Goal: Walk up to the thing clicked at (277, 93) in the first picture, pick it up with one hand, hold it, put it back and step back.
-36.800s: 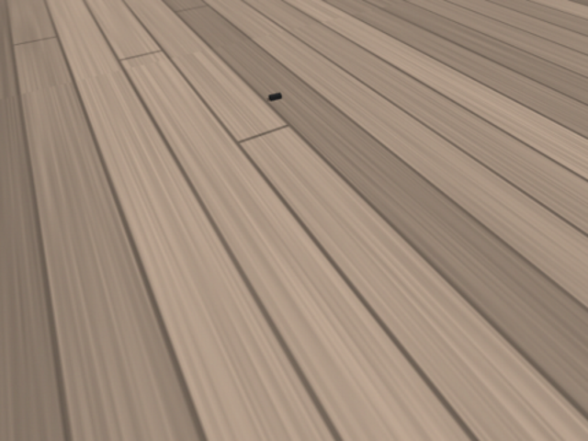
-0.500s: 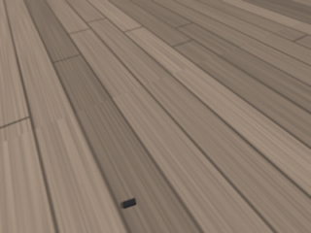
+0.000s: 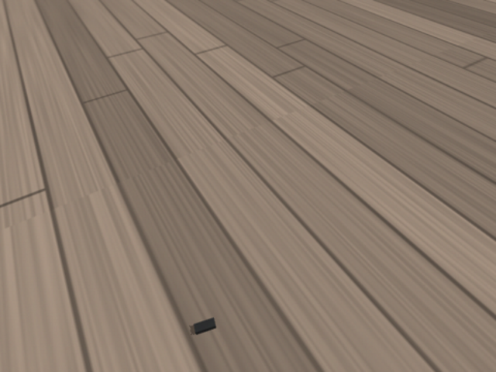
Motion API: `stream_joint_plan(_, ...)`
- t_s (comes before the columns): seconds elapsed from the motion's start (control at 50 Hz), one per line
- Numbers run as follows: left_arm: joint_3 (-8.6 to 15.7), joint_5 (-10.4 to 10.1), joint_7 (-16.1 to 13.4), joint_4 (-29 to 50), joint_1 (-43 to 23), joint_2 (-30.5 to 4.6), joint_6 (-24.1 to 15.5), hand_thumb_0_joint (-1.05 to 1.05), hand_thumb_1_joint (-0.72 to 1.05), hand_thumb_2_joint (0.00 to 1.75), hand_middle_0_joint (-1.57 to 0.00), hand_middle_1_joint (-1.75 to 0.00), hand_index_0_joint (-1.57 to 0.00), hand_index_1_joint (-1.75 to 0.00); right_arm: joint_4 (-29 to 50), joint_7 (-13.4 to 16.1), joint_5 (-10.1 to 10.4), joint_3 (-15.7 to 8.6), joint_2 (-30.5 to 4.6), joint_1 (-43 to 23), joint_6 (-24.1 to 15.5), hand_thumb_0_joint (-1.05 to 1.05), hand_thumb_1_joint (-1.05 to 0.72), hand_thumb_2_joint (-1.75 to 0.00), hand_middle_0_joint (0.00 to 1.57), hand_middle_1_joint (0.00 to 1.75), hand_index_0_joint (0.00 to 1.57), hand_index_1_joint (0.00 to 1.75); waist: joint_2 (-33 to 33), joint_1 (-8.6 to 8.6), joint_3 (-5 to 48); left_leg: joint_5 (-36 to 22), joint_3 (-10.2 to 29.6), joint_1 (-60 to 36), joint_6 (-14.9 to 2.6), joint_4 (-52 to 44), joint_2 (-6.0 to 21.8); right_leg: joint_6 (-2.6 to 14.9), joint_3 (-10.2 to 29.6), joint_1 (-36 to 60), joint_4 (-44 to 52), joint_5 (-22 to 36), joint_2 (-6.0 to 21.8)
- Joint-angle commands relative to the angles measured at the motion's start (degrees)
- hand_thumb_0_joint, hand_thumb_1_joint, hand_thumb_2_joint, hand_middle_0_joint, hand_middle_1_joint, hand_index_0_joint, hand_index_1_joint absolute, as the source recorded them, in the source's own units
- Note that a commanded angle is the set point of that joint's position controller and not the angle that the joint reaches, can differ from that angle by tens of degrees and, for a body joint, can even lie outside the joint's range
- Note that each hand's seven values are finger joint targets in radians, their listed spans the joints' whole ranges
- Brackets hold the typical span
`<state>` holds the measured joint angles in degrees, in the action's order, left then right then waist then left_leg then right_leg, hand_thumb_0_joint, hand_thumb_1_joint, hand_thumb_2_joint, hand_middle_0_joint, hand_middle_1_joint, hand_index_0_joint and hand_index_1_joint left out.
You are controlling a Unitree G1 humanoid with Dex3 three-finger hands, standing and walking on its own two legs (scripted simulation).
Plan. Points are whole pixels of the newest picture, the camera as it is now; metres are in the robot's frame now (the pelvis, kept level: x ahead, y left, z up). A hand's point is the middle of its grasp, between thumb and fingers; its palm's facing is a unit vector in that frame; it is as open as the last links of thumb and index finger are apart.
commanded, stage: stand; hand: left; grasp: from above
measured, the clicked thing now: (205, 326) +0.44 +0.20 -0.77
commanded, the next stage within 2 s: step back in 0.02 s
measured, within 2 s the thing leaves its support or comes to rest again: neither
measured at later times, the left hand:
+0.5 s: hand out of the picture +0.07 +0.31 -0.18, palm faces -0.04 -0.94 -0.35, open 7.4 cm
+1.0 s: hand out of the picture -0.07 +0.30 -0.14, palm faces -0.02 -0.91 -0.42, open 7.4 cm
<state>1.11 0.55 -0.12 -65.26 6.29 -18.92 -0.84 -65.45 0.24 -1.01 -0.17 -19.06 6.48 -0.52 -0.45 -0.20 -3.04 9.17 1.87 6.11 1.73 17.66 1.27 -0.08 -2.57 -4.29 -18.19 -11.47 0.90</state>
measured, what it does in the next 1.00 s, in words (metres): walks backwards: right foot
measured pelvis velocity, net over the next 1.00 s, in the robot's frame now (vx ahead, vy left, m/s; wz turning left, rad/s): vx -0.20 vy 0.04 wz -0.02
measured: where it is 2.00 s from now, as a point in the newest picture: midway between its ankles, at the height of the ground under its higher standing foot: outside the picture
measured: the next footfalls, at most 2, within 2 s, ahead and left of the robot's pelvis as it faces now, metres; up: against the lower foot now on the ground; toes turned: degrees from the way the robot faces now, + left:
right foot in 0.72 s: -0.11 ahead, -0.08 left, +0.00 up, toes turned -1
left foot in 1.12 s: -0.22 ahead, +0.17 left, +0.00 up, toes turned -2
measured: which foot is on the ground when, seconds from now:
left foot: down 0.00-0.76, up 0.78-1.00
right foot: down 0.00-0.30, up 0.32-0.70, down 0.72-1.00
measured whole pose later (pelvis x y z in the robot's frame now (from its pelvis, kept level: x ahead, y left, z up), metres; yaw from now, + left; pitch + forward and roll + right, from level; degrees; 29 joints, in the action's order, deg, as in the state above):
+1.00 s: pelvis -0.20 +0.04 -0.02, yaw -1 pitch -2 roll +1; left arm 4.4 1.7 -0.8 -46.4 7.2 -19.6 1.9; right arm -51.3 1.5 -0.1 -2.7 -24.2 10.3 2.6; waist -1.6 0.0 -9.8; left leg 28.2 8.5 22.4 1.3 61.1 -6.8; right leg 1.4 0.7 -18.5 -32.6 -12.6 0.7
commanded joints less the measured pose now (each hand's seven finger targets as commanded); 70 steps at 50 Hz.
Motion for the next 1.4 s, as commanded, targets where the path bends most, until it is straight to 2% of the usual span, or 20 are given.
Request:
stream_joint_plan(0.0, 5.2, -0.8, -1.1, 4.5, -1.8, -16.3, -0.6, 0.00, 0.90, 0.90, -0.20, -0.30, -0.20, -0.30, 4.6, 0.2, 0.3, -3.0, -14.4, -4.7, 0.0, 0.00, -0.90, -0.90, 0.20, 0.30, 0.20, 0.30, 0.9, 0.32, -3.2, -14.8, 4.1, 5.5, -3.72, 5.0, 4.4, 1.33, 6.3, -4.4, -0.9, 16.5, 6.2)
stream_joint_plan(0.08, 6.1, -0.9, -1.5, 7.8, -0.7, -16.8, 0.0, 0.00, 0.90, 0.90, -0.20, -0.30, -0.20, -0.30, 7.4, 0.1, 1.3, -3.2, -12.2, -1.5, 0.9, 0.00, -0.90, -0.90, 0.20, 0.30, 0.20, 0.30, 4.5, -0.40, 4.1, -11.8, -0.1, 5.5, -3.43, 16.4, 0.3, 7.10, 9.3, -2.7, -2.7, 25.4, 11.0)
stream_joint_plan(0.16, 6.6, 0.7, -1.5, 13.3, -6.3, -17.4, 0.8, 0.00, 0.90, 0.90, -0.20, -0.30, -0.20, -0.30, 9.2, -0.3, 0.6, -4.7, -12.7, 2.7, 2.7, 0.00, -0.90, -0.90, 0.20, 0.30, 0.20, 0.30, 10.3, -1.62, 5.9, 19.0, 1.2, 7.5, -4.40, 30.6, -2.7, 14.08, 14.5, -9.2, -4.2, 21.8, 18.9)
stream_joint_plan(0.2, 6.3, 0.8, -1.5, 15.1, -9.5, -17.1, 1.1, 0.00, 0.90, 0.90, -0.20, -0.30, -0.20, -0.30, 9.6, -0.6, 1.0, -5.2, -12.9, 5.2, 2.7, 0.00, -0.90, -0.90, 0.20, 0.30, 0.20, 0.30, 10.3, -3.31, 6.1, 15.6, 2.3, 6.4, -5.18, 27.1, -1.4, 11.85, 11.6, -10.6, -8.0, 20.2, 17.2)
stream_joint_plan(0.24, 5.8, 0.3, -1.4, 16.0, -8.2, -15.1, 1.8, 0.00, 0.90, 0.90, -0.20, -0.30, -0.20, -0.30, 10.6, -0.4, 0.7, -5.4, -13.6, 4.9, 1.9, 0.00, -0.90, -0.90, 0.20, 0.30, 0.20, 0.30, 4.2, -2.39, 6.0, -10.1, 2.9, 7.2, -5.89, 15.0, 1.6, 6.74, 6.3, -8.7, -17.0, 15.8, 9.8)
stream_joint_plan(0.28, 5.2, -0.7, -1.6, 17.0, -6.7, -11.4, 2.6, 0.00, 0.90, 0.90, -0.20, -0.30, -0.20, -0.30, 12.2, 0.1, -0.3, -6.6, -18.7, 3.7, 1.2, 0.00, -0.90, -0.90, 0.20, 0.30, 0.20, 0.30, -9.9, -2.00, 5.4, -34.4, 20.1, 0.3, -11.19, 5.0, 13.0, 1.86, 4.4, -19.1, -32.5, -10.6, -5.6)
stream_joint_plan(0.32, 4.8, -0.4, -2.3, 16.8, -3.2, -11.1, 3.3, 0.00, 0.90, 0.90, -0.20, -0.30, -0.20, -0.30, 13.2, 0.6, -0.5, -6.7, -19.3, 4.3, 0.6, 0.00, -0.90, -0.90, 0.20, 0.30, 0.20, 0.30, -7.5, -1.53, 6.7, -42.4, 21.9, -2.0, -15.67, 7.5, 17.4, 2.10, 11.5, -22.9, -43.7, -27.0, -6.5)
stream_joint_plan(0.42, 5.5, -0.7, -2.4, 16.2, 0.4, -13.2, 3.6, 0.00, 0.90, 0.90, -0.20, -0.30, -0.20, -0.30, 17.1, 1.9, -0.7, -6.1, -15.8, -1.5, 0.8, 0.00, -0.90, -0.90, 0.20, 0.30, 0.20, 0.30, -8.1, 0.98, 6.8, -33.4, 12.8, -2.8, -14.53, 9.7, 12.3, 1.01, 13.6, -24.1, -51.1, -18.4, -5.9)
stream_joint_plan(0.62, 6.4, 0.3, -1.3, 18.8, 1.1, -13.0, 2.4, 0.00, 0.90, 0.90, -0.20, -0.30, -0.20, -0.30, 19.7, 1.6, -0.3, -6.8, -17.0, 2.2, 1.2, 0.00, -0.90, -0.90, 0.20, 0.30, 0.20, 0.30, -7.8, -2.38, 7.6, -20.5, 12.9, -3.0, -15.38, 10.0, 13.1, -0.37, 6.3, -16.8, -27.1, -16.3, -2.4)
stream_joint_plan(0.7, 6.9, 1.2, -0.9, 16.0, 9.0, -13.0, 1.4, 0.00, 0.90, 0.90, -0.20, -0.30, -0.20, -0.30, 20.2, 1.1, 0.7, -6.1, -15.9, -1.9, 1.9, 0.00, -0.90, -0.90, 0.20, 0.30, 0.20, 0.30, -4.2, 1.65, 9.0, -5.3, 8.5, 10.6, -8.38, 16.0, 8.0, 3.30, 7.8, -1.5, -6.7, 0.6, 0.6)
stream_joint_plan(0.74, 8.6, 1.0, -0.6, 18.8, 3.6, -20.7, 1.2, 0.00, 0.90, 0.90, -0.20, -0.30, -0.20, -0.30, 21.0, 1.2, 1.2, -5.1, -12.3, -2.0, 2.1, 0.00, -0.90, -0.90, 0.20, 0.30, 0.20, 0.30, 15.6, 1.64, 3.9, 23.0, 0.1, 23.3, -1.89, 36.0, -8.0, 14.92, 31.2, -6.3, 0.0, 5.6, 18.3)
stream_joint_plan(0.76, 8.8, 1.7, -1.0, 21.3, -0.2, -22.5, 1.2, 0.00, 0.90, 0.90, -0.20, -0.30, -0.20, -0.30, 20.1, 1.6, 0.5, -6.0, -14.0, -1.1, 2.7, 0.00, -0.90, -0.90, 0.20, 0.30, 0.20, 0.30, 15.6, 2.09, 1.2, 26.7, 5.7, 19.2, -1.07, 47.6, -6.9, 19.68, 36.4, -16.6, 1.0, 7.2, 23.5)
stream_joint_plan(0.84, 7.5, 1.2, -1.5, 23.2, -5.6, -15.1, 1.1, 0.00, 0.90, 0.90, -0.20, -0.30, -0.20, -0.30, 17.0, 1.2, 1.3, -5.4, -13.6, 4.2, 2.4, 0.00, -0.90, -0.90, 0.20, 0.30, 0.20, 0.30, 7.6, -1.92, 0.2, 17.1, 8.8, 20.7, -1.52, 52.2, -10.3, 10.49, 15.6, -13.0, -3.4, 14.7, 10.3)
stream_joint_plan(0.96, 7.0, 1.5, -2.1, 23.7, 3.1, -13.8, 1.6, 0.00, 0.90, 0.90, -0.20, -0.30, -0.20, -0.30, 18.9, 1.9, 0.8, -4.6, -13.0, 2.9, 1.5, 0.00, -0.90, -0.90, 0.20, 0.30, 0.20, 0.30, 9.2, 3.39, 6.2, 21.7, 4.8, 24.2, 0.51, 36.8, -6.1, 13.40, 15.9, 6.3, -9.2, 23.8, 13.2)
stream_joint_plan(1.08, 6.6, 0.4, -1.4, 25.3, -0.4, -16.4, 3.3, 0.00, 0.90, 0.90, -0.20, -0.30, -0.20, -0.30, 16.2, 0.9, -0.3, -5.8, -13.1, 10.3, 1.0, 0.00, -0.90, -0.90, 0.20, 0.30, 0.20, 0.30, 9.4, -0.79, 8.2, 2.0, -1.4, 5.0, -2.66, 6.7, -3.3, 7.59, 11.9, -5.4, -16.4, 14.6, 9.7)
stream_joint_plan(1.12, 5.6, 0.0, -1.2, 26.4, -0.5, -12.2, 3.5, 0.00, 0.90, 0.90, -0.20, -0.30, -0.20, -0.30, 17.5, 0.7, -1.8, -7.6, -20.5, 8.4, 0.9, 0.00, -0.90, -0.90, 0.20, 0.30, 0.20, 0.30, -10.1, -1.40, 5.7, -3.7, 23.2, 1.4, -9.76, 1.5, 14.0, 1.93, 6.6, -23.1, -29.7, -12.2, -2.3)
stream_joint_plan(1.14, 7.1, 0.1, -2.0, 26.3, -3.3, -14.4, 3.5, 0.00, 0.90, 0.90, -0.20, -0.30, -0.20, -0.30, 18.7, 0.3, -1.5, -8.0, -24.4, 5.0, 1.1, 0.00, -0.90, -0.90, 0.20, 0.30, 0.20, 0.30, -13.1, -2.99, 3.6, -5.5, 28.9, 12.1, -17.89, -1.0, 21.1, 0.68, 9.6, -20.9, -41.9, -25.8, -6.4)
stream_joint_plan(1.16, 7.4, 0.7, -2.3, 25.5, -4.1, -15.2, 3.5, 0.00, 0.90, 0.90, -0.20, -0.30, -0.20, -0.30, 19.4, 0.6, -1.6, -7.9, -24.1, 2.2, 0.9, 0.00, -0.90, -0.90, 0.20, 0.30, 0.20, 0.30, -12.4, -3.12, 0.3, -3.2, 31.6, 20.2, -20.08, -2.7, 22.5, 0.74, 13.5, -18.5, -50.7, -26.3, -6.3)
stream_joint_plan(1.24, 7.3, -0.4, -1.2, 21.2, 6.1, -13.9, 3.8, 0.00, 0.90, 0.90, -0.20, -0.30, -0.20, -0.30, 21.0, 1.1, -1.4, -5.9, -16.1, -4.8, 0.4, 0.00, -0.90, -0.90, 0.20, 0.30, 0.20, 0.30, -6.9, 3.53, 0.5, -6.7, 11.6, 10.6, -12.33, 2.2, 11.0, 1.06, 14.0, -24.4, -57.7, -14.1, -8.4)
stream_joint_plan(1.38, 6.5, 0.6, -1.0, 22.4, 4.6, -12.4, 2.6, 0.00, 0.90, 0.90, -0.20, -0.30, -0.20, -0.30, 20.8, 1.4, -0.5, -6.6, -16.0, 3.4, 0.8, 0.00, -0.90, -0.90, 0.20, 0.30, 0.20, 0.30, -9.2, -2.30, 7.0, -16.5, 11.1, -7.3, -16.67, 8.4, 13.3, -2.90, 9.1, -23.8, -36.9, -18.8, -4.1)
